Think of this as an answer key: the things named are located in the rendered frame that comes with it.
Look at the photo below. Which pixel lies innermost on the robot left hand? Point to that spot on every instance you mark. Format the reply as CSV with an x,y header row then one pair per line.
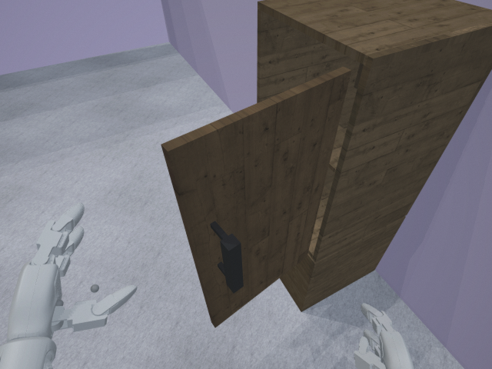
x,y
33,312

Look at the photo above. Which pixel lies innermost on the handle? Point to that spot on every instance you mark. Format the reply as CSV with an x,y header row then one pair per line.
x,y
232,261

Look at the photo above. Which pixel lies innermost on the robot right hand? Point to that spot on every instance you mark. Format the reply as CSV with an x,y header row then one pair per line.
x,y
390,348

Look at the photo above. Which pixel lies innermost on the robot left forearm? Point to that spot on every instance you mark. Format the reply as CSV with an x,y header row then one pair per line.
x,y
28,353

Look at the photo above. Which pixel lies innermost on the cupboard door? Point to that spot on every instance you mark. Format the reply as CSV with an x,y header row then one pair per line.
x,y
259,173

